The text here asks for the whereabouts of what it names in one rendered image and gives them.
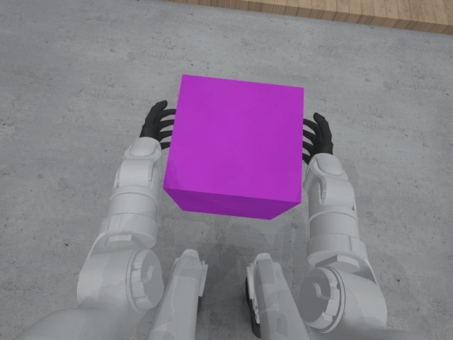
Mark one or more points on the right robot hand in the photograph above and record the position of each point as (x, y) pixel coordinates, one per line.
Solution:
(321, 140)

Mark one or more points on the right robot upper arm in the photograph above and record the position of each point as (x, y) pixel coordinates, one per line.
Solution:
(338, 305)

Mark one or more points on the left robot upper arm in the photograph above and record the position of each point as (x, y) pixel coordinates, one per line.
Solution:
(115, 290)

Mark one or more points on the robot left thigh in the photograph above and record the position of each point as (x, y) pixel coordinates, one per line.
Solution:
(175, 318)

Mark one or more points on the left robot hand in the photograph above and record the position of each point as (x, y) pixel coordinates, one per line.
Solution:
(153, 123)

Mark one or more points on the robot right foot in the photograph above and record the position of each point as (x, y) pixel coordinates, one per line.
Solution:
(255, 326)

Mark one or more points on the robot right forearm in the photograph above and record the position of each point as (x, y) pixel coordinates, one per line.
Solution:
(334, 234)

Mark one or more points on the carton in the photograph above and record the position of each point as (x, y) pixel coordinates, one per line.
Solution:
(236, 148)

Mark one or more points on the robot left forearm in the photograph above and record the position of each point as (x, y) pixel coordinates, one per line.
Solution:
(131, 217)

